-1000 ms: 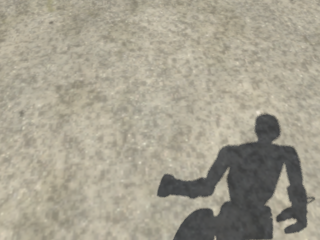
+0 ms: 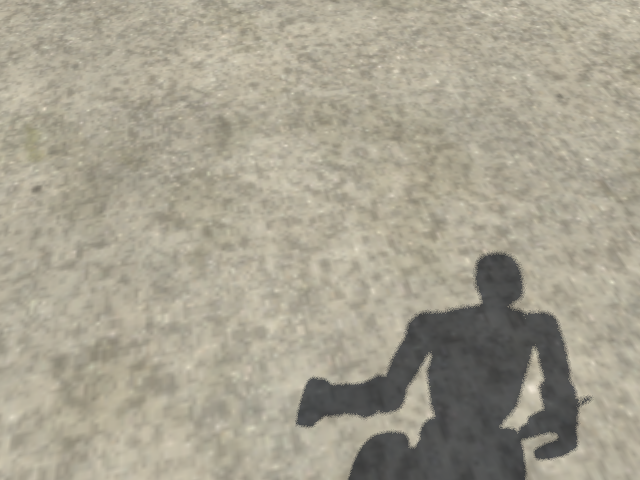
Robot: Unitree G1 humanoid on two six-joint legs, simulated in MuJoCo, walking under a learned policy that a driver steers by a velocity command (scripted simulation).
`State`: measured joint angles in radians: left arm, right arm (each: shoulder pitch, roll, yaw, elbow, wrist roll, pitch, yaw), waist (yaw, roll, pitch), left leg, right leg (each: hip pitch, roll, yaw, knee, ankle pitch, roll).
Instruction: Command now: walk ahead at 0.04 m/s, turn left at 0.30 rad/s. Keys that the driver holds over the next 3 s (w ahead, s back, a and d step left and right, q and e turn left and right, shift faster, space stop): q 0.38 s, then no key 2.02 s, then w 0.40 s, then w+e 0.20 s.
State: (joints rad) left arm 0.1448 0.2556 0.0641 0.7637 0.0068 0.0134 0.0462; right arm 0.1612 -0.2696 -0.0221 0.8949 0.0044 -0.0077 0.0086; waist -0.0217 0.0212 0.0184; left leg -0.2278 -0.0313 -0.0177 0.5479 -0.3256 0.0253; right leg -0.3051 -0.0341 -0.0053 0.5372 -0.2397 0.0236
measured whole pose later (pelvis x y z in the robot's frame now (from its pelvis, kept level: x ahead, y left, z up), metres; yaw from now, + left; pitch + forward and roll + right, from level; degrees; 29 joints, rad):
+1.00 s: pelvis +0.02 +0.02 +0.01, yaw +17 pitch -1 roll +0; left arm 0.14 0.25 0.04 0.93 0.01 -0.03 0.02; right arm 0.17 -0.27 -0.04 0.89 -0.01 0.03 -0.02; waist -0.01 0.01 0.04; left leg -0.20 -0.08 -0.12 0.47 -0.25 0.03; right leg -0.18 0.00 0.04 0.47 -0.27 0.01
